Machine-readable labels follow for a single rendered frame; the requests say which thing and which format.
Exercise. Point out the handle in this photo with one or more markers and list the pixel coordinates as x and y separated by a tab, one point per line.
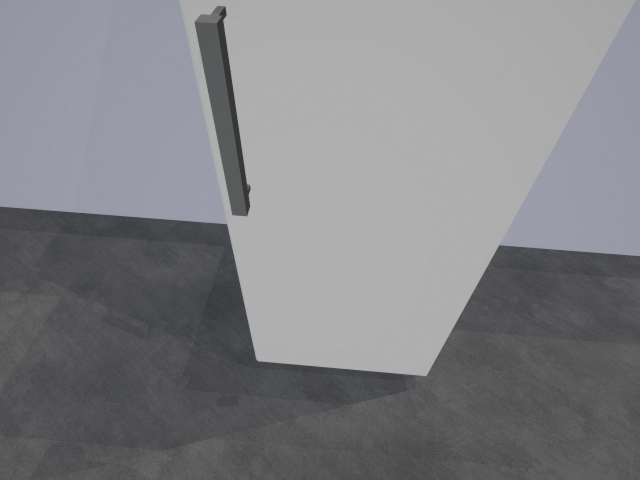
213	48

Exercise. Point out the fridge door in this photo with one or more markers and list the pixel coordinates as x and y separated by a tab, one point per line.
388	145

